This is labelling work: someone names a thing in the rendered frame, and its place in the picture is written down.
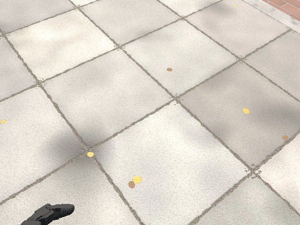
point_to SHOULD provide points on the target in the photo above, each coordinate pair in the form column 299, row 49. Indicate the robot left hand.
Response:
column 47, row 213

